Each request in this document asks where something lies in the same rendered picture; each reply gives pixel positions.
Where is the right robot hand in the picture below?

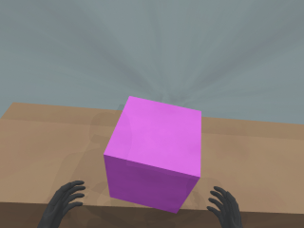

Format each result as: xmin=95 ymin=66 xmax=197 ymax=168
xmin=206 ymin=186 xmax=243 ymax=228

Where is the left robot hand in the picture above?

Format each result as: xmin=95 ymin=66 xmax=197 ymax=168
xmin=37 ymin=180 xmax=86 ymax=228

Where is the carton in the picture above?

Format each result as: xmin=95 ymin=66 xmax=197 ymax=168
xmin=104 ymin=96 xmax=201 ymax=214

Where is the pedestal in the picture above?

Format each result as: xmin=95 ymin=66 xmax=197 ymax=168
xmin=0 ymin=102 xmax=304 ymax=228

